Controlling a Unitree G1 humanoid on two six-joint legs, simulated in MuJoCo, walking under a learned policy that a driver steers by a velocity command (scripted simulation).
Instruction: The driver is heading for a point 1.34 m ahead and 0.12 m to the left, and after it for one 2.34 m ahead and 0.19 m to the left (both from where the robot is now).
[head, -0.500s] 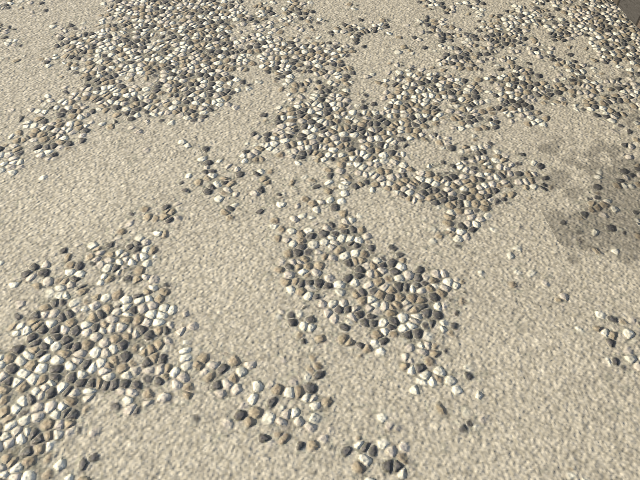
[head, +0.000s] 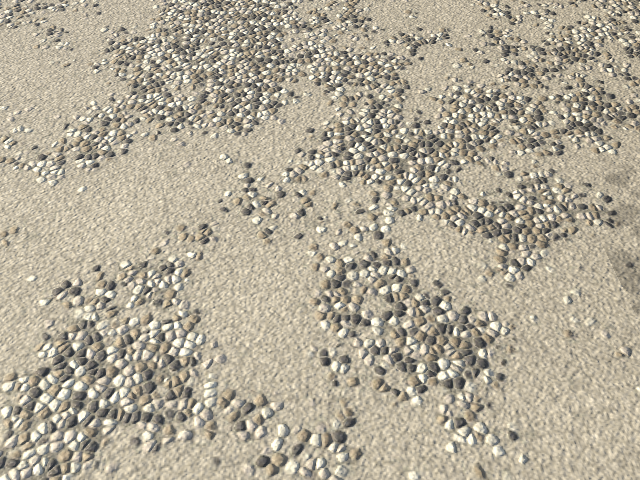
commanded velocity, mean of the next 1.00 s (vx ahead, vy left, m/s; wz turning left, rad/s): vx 0.03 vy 0.00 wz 0.24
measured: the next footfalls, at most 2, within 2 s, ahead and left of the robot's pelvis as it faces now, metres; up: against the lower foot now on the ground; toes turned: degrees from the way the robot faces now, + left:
left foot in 0.12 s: +0.04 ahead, +0.13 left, +0.00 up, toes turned +7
right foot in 0.60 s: +0.09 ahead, -0.10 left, +0.00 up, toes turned +15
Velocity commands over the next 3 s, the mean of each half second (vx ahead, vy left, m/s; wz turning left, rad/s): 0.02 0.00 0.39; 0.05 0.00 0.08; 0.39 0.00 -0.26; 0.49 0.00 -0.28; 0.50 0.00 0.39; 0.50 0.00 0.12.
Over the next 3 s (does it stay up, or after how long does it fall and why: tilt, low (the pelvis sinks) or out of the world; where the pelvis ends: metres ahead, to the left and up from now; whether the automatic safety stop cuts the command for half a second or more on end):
stays up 1.10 0.09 0.01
